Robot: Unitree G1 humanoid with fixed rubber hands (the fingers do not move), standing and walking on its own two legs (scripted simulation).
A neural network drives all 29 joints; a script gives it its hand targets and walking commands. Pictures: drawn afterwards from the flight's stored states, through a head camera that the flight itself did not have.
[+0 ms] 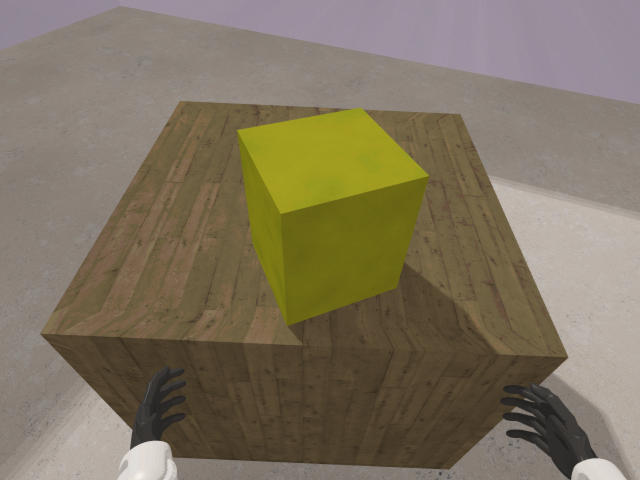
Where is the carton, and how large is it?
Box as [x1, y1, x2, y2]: [237, 108, 428, 325]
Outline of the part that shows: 361,108 237,130 252,242 287,325 396,287 428,175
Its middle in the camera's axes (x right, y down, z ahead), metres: +0.01 -0.04 +0.64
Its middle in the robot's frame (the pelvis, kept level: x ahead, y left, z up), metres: +0.51 -0.02 +0.04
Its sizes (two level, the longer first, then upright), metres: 0.210 0.200 0.250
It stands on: a pedestal, 0.69 m high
